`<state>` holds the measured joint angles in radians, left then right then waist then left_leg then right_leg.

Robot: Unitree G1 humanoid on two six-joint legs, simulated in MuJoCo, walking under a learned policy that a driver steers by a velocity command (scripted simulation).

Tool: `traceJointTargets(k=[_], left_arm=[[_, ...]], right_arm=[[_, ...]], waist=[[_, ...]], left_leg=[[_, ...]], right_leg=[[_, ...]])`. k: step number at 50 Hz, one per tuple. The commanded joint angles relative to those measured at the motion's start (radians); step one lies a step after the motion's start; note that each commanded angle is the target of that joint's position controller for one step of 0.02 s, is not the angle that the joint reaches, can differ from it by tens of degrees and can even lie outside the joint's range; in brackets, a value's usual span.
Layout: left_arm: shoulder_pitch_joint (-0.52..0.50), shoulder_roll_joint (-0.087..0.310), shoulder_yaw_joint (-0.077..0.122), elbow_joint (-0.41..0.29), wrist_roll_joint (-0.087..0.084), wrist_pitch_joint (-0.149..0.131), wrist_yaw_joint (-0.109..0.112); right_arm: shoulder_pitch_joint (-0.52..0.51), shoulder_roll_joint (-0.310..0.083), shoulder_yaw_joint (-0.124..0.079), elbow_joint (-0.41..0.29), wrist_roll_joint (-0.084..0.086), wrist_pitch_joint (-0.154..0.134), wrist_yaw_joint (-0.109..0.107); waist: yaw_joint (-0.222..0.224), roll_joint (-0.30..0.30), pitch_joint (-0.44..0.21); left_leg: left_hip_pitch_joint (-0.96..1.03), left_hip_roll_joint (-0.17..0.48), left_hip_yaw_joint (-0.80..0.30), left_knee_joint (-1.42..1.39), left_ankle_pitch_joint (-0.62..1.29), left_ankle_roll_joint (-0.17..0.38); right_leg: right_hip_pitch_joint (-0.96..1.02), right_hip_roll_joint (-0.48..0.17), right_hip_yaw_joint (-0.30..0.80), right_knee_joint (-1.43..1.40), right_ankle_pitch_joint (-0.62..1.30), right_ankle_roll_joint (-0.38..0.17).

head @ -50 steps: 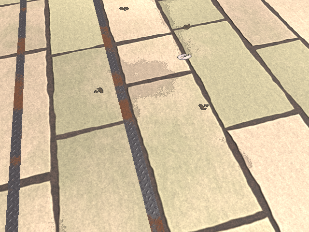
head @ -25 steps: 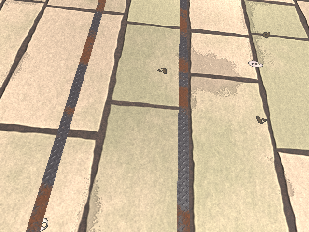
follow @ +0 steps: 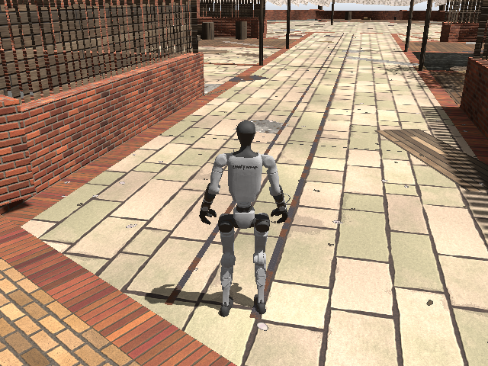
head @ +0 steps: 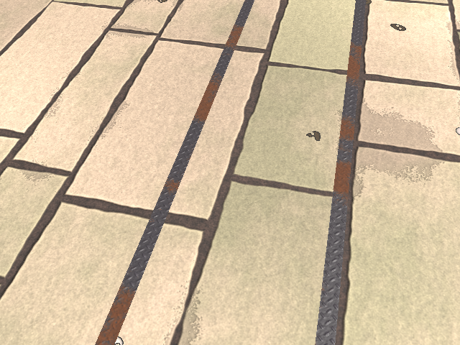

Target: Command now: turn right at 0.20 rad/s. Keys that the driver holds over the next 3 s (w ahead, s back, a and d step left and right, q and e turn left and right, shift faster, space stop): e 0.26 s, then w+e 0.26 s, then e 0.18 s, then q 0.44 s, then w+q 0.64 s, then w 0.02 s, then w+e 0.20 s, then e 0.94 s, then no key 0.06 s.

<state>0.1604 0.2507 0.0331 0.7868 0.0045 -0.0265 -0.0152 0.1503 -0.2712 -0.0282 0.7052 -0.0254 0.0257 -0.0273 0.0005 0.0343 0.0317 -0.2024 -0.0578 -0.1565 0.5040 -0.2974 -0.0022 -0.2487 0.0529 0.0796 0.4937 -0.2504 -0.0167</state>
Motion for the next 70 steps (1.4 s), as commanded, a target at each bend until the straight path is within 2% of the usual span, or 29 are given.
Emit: traceJointTargets(k=[1, 9, 12, 13, 14, 18, 24, 27, 28, 29, 30, 31, 32, 33, 35, 42, 46, 51, 52, 53, 54, 55, 57, 59, 62, 65, 68, 69, 70], left_arm=[[-0.078, 0.221, 0.049, -0.088, -0.018, -0.015, 0.01], [-0.087, 0.209, 0.063, -0.154, -0.036, 0.037, 0.032], [-0.071, 0.179, 0.058, -0.174, -0.036, 0.046, 0.024], [-0.065, 0.194, 0.068, -0.175, -0.028, 0.047, 0.02], [-0.059, 0.216, 0.08, -0.175, -0.027, 0.049, 0.016], [-0.144, 0.147, 0.054, -0.206, -0.039, 0.055, -0.005], [-0.163, 0.136, 0.038, -0.253, -0.036, 0.025, -0.032], [-0.031, 0.161, 0.057, -0.216, -0.031, 0.024, -0.03], [0.084, 0.212, 0.087, -0.186, -0.031, 0.027, -0.021], [0.232, 0.319, 0.122, -0.173, -0.033, 0.03, -0.003], [0.221, 0.416, 0.126, -0.205, -0.012, 0.011, -0.005], [0.191, 0.313, 0.1, -0.212, -0.011, -0.009, -0.014], [0.15, 0.265, 0.083, -0.205, -0.015, -0.018, -0.013], [0.107, 0.236, 0.076, -0.205, -0.026, -0.018, -0.01], [0.02, 0.222, 0.067, -0.222, -0.018, -0.004, 0.005], [0.025, 0.16, 0.034, -0.135, 0.001, 0.002, 0.038], [0.046, 0.192, 0.04, -0.09, 0.009, 0.002, 0.027], [0.036, 0.214, 0.056, -0.08, -0.026, 0.032, 0.052], [0.04, 0.202, 0.054, -0.099, -0.006, 0.025, 0.058], [0.077, 0.167, 0.041, -0.13, 0.019, 0.014, 0.056], [0.011, 0.161, 0.034, -0.136, 0.03, 0.014, 0.044], [0.022, 0.175, 0.042, -0.137, 0.001, 0.022, 0.034], [0.003, 0.154, 0.041, -0.133, -0.01, 0.043, 0.037], [0.014, 0.13, 0.038, -0.135, -0.004, 0.047, 0.035], [0.011, 0.122, 0.034, -0.145, -0.01, 0.022, 0.021], [0.013, 0.135, 0.041, -0.148, -0.016, -0.011, 0.01], [0.134, 0.143, 0.058, -0.11, -0.021, -0.038, 0.01], [0.241, 0.199, 0.075, -0.093, -0.012, -0.042, 0.021], [0.263, 0.298, 0.094, -0.09, 0.021, -0.043, 0.016]], right_arm=[[0.024, -0.141, -0.051, -0.051, 0.008, -0.014, -0.011], [0.076, -0.126, -0.078, -0.044, 0.019, -0.033, -0.008], [0.103, -0.194, -0.1, -0.052, 0.003, -0.03, -0.01], [0.084, -0.176, -0.092, -0.071, 0.0, -0.035, -0.016], [0.085, -0.167, -0.084, -0.082, 0.006, -0.039, -0.021], [0.112, -0.186, -0.089, -0.063, 0.029, -0.047, -0.026], [0.145, -0.234, -0.104, -0.054, 0.044, -0.068, 0.007], [0.106, -0.234, -0.102, -0.055, 0.061, -0.072, 0.022], [0.114, -0.199, -0.09, -0.055, 0.055, -0.076, 0.022], [0.094, -0.15, -0.07, -0.095, 0.024, -0.082, 0.018], [0.075, -0.078, -0.045, -0.17, 0.0, -0.104, 0.012], [0.04, -0.167, -0.066, -0.153, 0.036, -0.11, 0.016], [0.032, -0.182, -0.068, -0.153, 0.05, -0.11, 0.02], [0.044, -0.188, -0.072, -0.132, 0.033, -0.105, 0.016], [0.054, -0.187, -0.077, -0.115, 0.008, -0.089, 0.011], [0.021, -0.073, -0.025, -0.068, 0.024, -0.077, 0.034], [-0.028, -0.116, -0.037, -0.087, 0.037, -0.079, 0.049], [0.033, -0.154, -0.059, -0.109, 0.03, -0.077, 0.057], [0.104, -0.218, -0.078, -0.107, 0.026, -0.079, 0.048], [0.147, -0.302, -0.097, -0.115, 0.013, -0.074, 0.04], [0.208, -0.208, -0.074, -0.1, 0.014, -0.067, 0.034], [0.155, -0.187, -0.065, -0.108, 0.023, -0.065, 0.03], [0.04, -0.168, -0.063, -0.131, 0.043, -0.048, 0.023], [0.014, -0.179, -0.07, -0.138, 0.045, -0.029, 0.013], [0.02, -0.202, -0.082, -0.149, 0.038, -0.021, -0.003], [0.038, -0.216, -0.087, -0.15, 0.046, -0.021, -0.004], [0.012, -0.174, -0.072, -0.165, 0.047, -0.013, -0.002], [-0.011, -0.104, -0.053, -0.183, 0.044, -0.017, 0.001], [-0.019, -0.055, -0.041, -0.23, 0.052, -0.032, 0.006]], waist=[[-0.032, -0.167, -0.062], [-0.02, -0.091, -0.119], [-0.019, 0.146, -0.076], [-0.024, 0.177, -0.078], [-0.021, 0.086, -0.077], [-0.071, 0.071, 0.012], [-0.087, 0.101, 0.006], [0.003, 0.086, -0.017], [0.057, 0.037, -0.084], [0.115, -0.154, -0.165], [0.076, -0.36, -0.239], [0.105, -0.189, -0.207], [0.07, -0.178, -0.13], [0.04, -0.105, -0.082], [-0.009, -0.112, -0.051], [0.012, -0.141, -0.106], [0.036, -0.128, -0.062], [-0.014, -0.089, -0.072], [-0.032, -0.002, -0.158], [-0.013, 0.172, -0.254], [-0.073, 0.209, -0.331], [-0.045, 0.116, -0.274], [-0.003, 0.005, -0.123], [0.019, 0.068, -0.107], [0.005, 0.155, -0.114], [0.001, 0.142, -0.119], [0.078, 0.096, -0.096], [0.115, -0.033, -0.099], [0.091, -0.25, -0.052]], left_leg=[[0.019, 0.023, 0.04, 0.007, 0.075, -0.007], [0.036, 0.042, 0.065, 0.005, 0.146, 0.015], [0.165, 0.325, -0.183, -0.131, 0.472, 0.195], [0.169, 0.456, -0.269, -0.148, 0.625, 0.291], [0.163, 0.479, -0.259, -0.166, 0.573, 0.311], [0.191, 0.336, -0.076, -0.27, 0.037, 0.21], [0.121, 0.328, 0.084, -0.288, 0.005, 0.182], [0.02, 0.313, 0.171, -0.134, 0.155, 0.135], [-0.043, 0.262, 0.251, 0.073, 0.336, 0.088], [-0.267, 0.179, 0.329, 0.446, 0.135, -0.007], [-0.572, 0.015, 0.193, 0.689, -0.369, -0.059], [-0.611, 0.072, 0.077, 0.787, -0.336, -0.056], [-0.62, 0.1, 0.087, 0.774, -0.259, -0.04], [-0.59, 0.136, 0.093, 0.721, -0.185, -0.036], [-0.47, 0.144, 0.099, 0.62, -0.072, -0.048], [-0.275, 0.129, 0.148, 0.247, 0.235, -0.065], [-0.257, 0.111, 0.147, 0.159, 0.196, -0.02], [-0.161, 0.058, 0.172, -0.037, 0.243, 0.064], [0.014, 0.137, 0.042, -0.034, 0.618, 0.119], [0.237, 0.358, -0.259, -0.035, 0.931, 0.32], [0.316, 0.435, -0.42, -0.117, 0.912, 0.409], [0.248, 0.414, -0.342, -0.125, 0.727, 0.366], [0.064, 0.313, -0.204, -0.161, 0.482, 0.264], [-0.05, 0.211, -0.153, -0.229, 0.099, 0.22], [-0.103, 0.197, -0.191, -0.27, -0.151, 0.23], [-0.141, 0.201, -0.235, -0.246, -0.229, 0.216], [-0.297, 0.126, -0.222, -0.145, -0.33, 0.135], [-0.445, 0.05, -0.129, 0.097, -0.341, 0.067], [-0.647, -0.056, -0.007, 0.367, -0.286, 0.039]], right_leg=[[0.021, -0.174, 0.257, -0.116, 0.236, -0.11], [-0.011, -0.126, 0.315, 0.006, 0.334, -0.125], [-0.27, 0.038, 0.072, 0.274, -0.065, 0.001], [-0.336, 0.024, 0.033, 0.5, -0.383, 0.031], [-0.377, -0.024, 0.038, 0.644, -0.388, 0.048], [-0.467, -0.097, -0.025, 0.532, -0.156, 0.077], [-0.245, -0.089, -0.141, 0.229, -0.138, 0.029], [-0.006, -0.02, -0.21, 0.053, -0.029, -0.019], [0.176, 0.01, -0.19, 0.012, 0.004, -0.051], [0.402, -0.181, 0.118, -0.049, 0.144, -0.133], [0.491, -0.428, 0.661, -0.186, 0.211, -0.349], [0.446, -0.438, 0.582, -0.202, 0.245, -0.368], [0.372, -0.396, 0.455, -0.183, 0.318, -0.334], [0.294, -0.338, 0.345, -0.167, 0.386, -0.283], [0.14, -0.265, 0.231, -0.18, 0.523, -0.235], [0.117, -0.201, 0.001, -0.177, 0.72, -0.174], [0.153, -0.254, 0.02, -0.164, 0.688, -0.185], [0.207, -0.235, 0.005, 0.074, 0.772, -0.132], [0.123, -0.155, -0.051, 0.24, 0.658, -0.072], [-0.133, 0.01, -0.123, 0.553, 0.193, 0.027], [-0.273, 0.07, -0.012, 0.71, -0.402, 0.052], [-0.3, 0.005, 0.049, 0.782, -0.411, 0.051], [-0.323, -0.045, 0.024, 0.671, -0.32, 0.059], [-0.225, -0.035, -0.036, 0.477, -0.221, 0.072], [-0.14, -0.019, -0.05, 0.306, -0.192, 0.078], [-0.053, -0.006, -0.059, 0.156, -0.127, 0.056], [0.176, -0.032, -0.062, -0.052, -0.011, 0.012], [0.296, -0.211, 0.132, -0.154, -0.175, -0.039], [0.29, -0.432, 0.532, -0.307, -0.486, -0.152]])
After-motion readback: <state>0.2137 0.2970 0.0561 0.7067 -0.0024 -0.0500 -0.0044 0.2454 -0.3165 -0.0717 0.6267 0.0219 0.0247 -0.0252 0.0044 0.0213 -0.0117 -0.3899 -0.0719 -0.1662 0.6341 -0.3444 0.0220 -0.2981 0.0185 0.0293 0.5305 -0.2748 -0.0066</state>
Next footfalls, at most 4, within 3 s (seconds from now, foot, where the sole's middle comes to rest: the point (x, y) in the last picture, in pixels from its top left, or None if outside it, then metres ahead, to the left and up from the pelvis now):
0.56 right None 0.06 -0.17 -0.77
1.02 left None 0.29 -0.06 -0.77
1.38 right None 0.21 -0.29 -0.77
1.86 left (261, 327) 0.54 -0.03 -0.77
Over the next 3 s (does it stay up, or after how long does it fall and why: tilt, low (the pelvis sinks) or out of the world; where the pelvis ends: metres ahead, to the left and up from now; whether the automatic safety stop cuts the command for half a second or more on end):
stays up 0.70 -0.10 0.00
